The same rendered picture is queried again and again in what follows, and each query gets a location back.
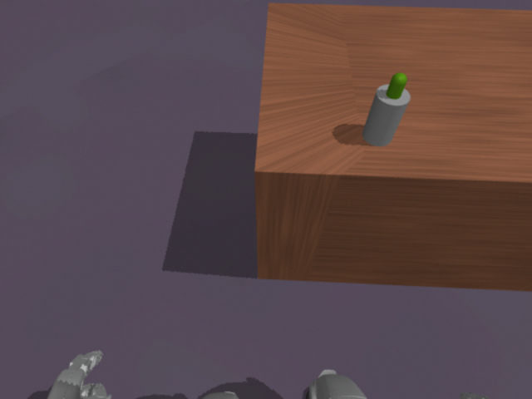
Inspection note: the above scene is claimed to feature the left robot hand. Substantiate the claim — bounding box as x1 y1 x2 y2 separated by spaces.
47 351 111 399

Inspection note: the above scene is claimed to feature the bottle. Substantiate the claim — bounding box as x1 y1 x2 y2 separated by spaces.
362 72 411 146

